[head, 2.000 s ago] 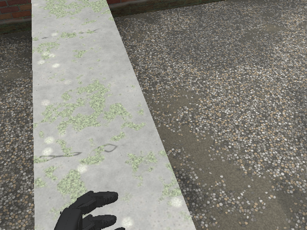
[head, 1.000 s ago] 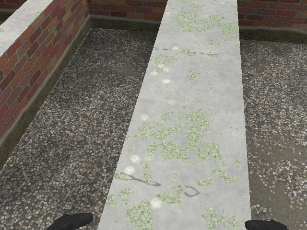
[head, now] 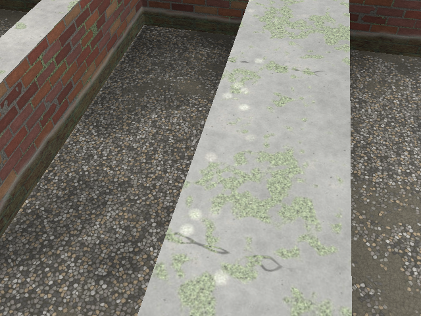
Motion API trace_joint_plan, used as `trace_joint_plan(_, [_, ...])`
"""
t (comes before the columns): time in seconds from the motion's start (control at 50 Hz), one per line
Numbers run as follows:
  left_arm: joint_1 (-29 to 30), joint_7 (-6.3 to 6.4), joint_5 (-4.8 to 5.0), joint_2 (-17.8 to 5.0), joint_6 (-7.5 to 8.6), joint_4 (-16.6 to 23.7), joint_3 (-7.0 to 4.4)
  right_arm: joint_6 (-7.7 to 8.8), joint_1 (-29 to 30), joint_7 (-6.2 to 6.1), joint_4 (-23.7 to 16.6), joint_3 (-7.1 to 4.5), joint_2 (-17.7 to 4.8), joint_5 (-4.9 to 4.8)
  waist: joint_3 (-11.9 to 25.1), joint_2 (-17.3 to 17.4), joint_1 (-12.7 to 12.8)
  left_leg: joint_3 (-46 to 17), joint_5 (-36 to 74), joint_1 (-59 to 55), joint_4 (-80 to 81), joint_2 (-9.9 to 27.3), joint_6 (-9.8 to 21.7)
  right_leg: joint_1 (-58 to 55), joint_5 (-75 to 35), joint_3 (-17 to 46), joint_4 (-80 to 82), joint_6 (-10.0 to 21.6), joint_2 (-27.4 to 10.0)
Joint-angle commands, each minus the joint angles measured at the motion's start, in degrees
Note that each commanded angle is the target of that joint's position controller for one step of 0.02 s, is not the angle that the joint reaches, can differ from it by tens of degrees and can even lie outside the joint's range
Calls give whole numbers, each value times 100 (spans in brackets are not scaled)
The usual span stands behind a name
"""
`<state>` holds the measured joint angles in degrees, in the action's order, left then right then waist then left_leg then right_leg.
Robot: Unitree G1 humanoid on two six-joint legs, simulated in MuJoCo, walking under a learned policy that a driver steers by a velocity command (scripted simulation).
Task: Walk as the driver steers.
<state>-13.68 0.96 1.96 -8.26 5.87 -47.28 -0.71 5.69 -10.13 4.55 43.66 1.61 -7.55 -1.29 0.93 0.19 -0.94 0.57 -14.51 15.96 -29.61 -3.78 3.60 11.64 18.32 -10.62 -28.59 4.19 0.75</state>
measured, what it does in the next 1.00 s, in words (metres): stands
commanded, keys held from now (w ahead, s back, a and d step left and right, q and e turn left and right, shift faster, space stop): no key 0.86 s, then w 0.14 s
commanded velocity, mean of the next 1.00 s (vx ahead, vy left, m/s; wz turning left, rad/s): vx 0.02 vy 0.00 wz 0.00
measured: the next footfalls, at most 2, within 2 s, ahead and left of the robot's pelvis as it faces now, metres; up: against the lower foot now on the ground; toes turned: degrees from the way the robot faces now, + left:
left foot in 1.24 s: +0.01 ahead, +0.11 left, +0.00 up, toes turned +9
right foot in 1.64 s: +0.39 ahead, -0.08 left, +0.00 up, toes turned -11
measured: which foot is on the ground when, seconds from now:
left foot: down 0.00-0.98, up 1.00-1.00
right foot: down 0.00-1.00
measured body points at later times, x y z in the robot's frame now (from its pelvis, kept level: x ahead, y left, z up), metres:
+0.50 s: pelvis +0.00 +0.00 +0.00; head +0.01 -0.01 +0.45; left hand +0.09 +0.22 -0.13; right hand +0.12 -0.21 -0.13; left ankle +0.01 +0.08 -0.73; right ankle -0.03 -0.06 -0.73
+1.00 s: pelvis -0.02 +0.00 +0.01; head -0.03 +0.01 +0.46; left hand +0.03 +0.25 -0.14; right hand +0.05 -0.24 -0.12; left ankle +0.00 +0.08 -0.72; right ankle -0.03 -0.06 -0.73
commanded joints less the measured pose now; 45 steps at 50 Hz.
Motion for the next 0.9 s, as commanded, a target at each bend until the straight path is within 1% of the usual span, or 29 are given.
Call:
trace_joint_plan(0.02, [10, 16, 0, -424, 88, 273, -91, 89, 140, -13, -336, -95, -363, -7, 177, 28, -12, -959, 1329, -260, 350, 872, 139, 115, -691, 944, 621, -231, -882])
trace_joint_plan(0.3, [-140, 34, 5, -457, 98, -25, -87, 88, -40, -51, -26, -137, -433, -13, 70, 17, -1, -957, 1300, -260, 393, 898, 156, -13, -812, 932, 763, -215, -930])
trace_joint_plan(0.6, [-345, 48, 24, -450, 107, -331, -58, 89, -161, -86, 289, -164, -492, -20, -38, 16, -4, -968, 1287, -293, 446, 938, 172, -114, -890, 909, 910, -192, -970])
trace_joint_plan(0.62, [212, 2, -630, -473, -147, -435, 114, -245, 223, -534, 442, -185, -602, 97, 123, -29, 20, -988, 1666, -621, 475, 982, 289, -188, -2970, 905, 715, 66, -1034])
trace_joint_plan(0.64, [89, -11, -604, -553, -262, -440, 100, -398, -39, -744, 429, -238, -784, 67, 388, -236, 21, -932, 1663, -715, 338, 987, 352, -418, -3506, 759, 590, 114, -1029])
trace_joint_plan(0.66, [86, -16, -436, -578, -343, -531, 136, -499, -103, -864, 493, -267, -892, 10, 416, -309, 55, -883, 1806, -741, 275, 981, 405, -463, -3651, 709, 520, 100, -1016])
trace_joint_plan(0.68, [79, -9, -336, -546, -410, -606, 181, -572, -84, -938, 502, -260, -855, -19, 410, -246, 82, -835, 1822, -760, 258, 989, 438, -415, -3466, 667, 530, 69, -980])
trace_joint_plan(0.7, [56, 11, -282, -609, -459, -704, 189, -639, -72, -1007, 539, -257, -819, -25, 280, -138, 120, -808, 1792, -684, 266, 977, 455, -336, -3136, 646, 583, 40, -930])
trace_joint_plan(0.72, [47, 37, -258, -698, -480, -797, 185, -685, -86, -1065, 559, -273, -841, -36, 193, -76, 125, -784, 1770, -664, 269, 956, 460, -240, -2837, 629, 611, 38, -877])
trace_joint_plan(0.76, [94, 73, -295, -705, -500, -980, 211, -757, -116, -1114, 617, -276, -827, 0, -23, 2, 128, -792, 1620, -582, 333, 945, 481, -46, -2243, 638, 730, 30, -808])
trace_joint_plan(0.8, [105, 99, -312, -678, -488, -1120, 247, -799, -126, -1093, 665, -289, -870, 20, -72, 58, 132, -816, 1589, -571, 405, 960, 509, 18, -1676, 671, 839, 25, -781])
trace_joint_plan(0.86, [226, 103, -310, -700, -458, -1260, 281, -825, -72, -1057, 712, -271, -881, 59, -130, 108, 129, -859, 1326, -561, 569, 952, 503, 115, -997, 766, 1049, 15, -791])
trace_joint_plan(0.88, [204, 99, -335, -469, -421, -1320, 380, -800, -184, -1027, 777, -190, -692, 111, -2, 115, 98, -942, 757, -710, 928, 977, 459, 104, -263, 857, 1363, -39, -830])
trace_joint_plan(0.9, [-84, 15, 383, -1014, -44, -1117, 34, -234, -488, -508, 846, -262, -926, -218, 57, 156, 13, -1029, -1458, -315, 1243, 752, 202, 77, 1165, 1173, 1675, 17, -885])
